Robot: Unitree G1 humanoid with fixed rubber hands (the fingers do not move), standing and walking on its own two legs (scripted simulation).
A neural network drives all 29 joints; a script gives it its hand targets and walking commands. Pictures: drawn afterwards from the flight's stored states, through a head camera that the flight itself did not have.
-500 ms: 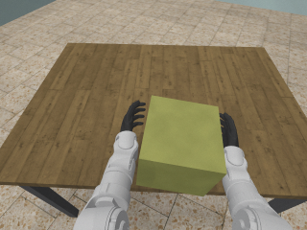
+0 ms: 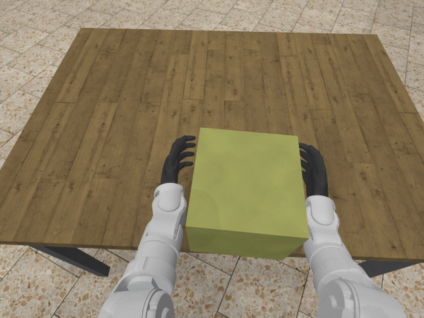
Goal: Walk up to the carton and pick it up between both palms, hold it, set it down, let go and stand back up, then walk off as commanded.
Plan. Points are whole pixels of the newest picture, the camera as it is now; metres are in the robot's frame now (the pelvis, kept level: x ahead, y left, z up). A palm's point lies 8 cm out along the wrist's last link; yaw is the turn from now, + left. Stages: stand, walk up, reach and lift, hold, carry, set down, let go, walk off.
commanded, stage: set down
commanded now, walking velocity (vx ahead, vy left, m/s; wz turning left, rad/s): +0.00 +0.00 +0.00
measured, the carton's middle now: (242, 195) +0.36 -0.03 -0.01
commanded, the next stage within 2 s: none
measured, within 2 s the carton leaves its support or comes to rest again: neither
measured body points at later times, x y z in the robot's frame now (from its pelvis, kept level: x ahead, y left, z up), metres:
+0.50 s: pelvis -0.01 +0.00 +0.00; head +0.09 +0.01 +0.44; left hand +0.40 +0.12 +0.01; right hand +0.39 -0.17 +0.00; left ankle -0.01 +0.13 -0.74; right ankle -0.03 -0.11 -0.74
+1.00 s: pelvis -0.03 +0.00 +0.00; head +0.07 +0.01 +0.44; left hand +0.38 +0.13 +0.00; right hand +0.35 -0.19 -0.03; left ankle -0.01 +0.13 -0.74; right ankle -0.03 -0.11 -0.74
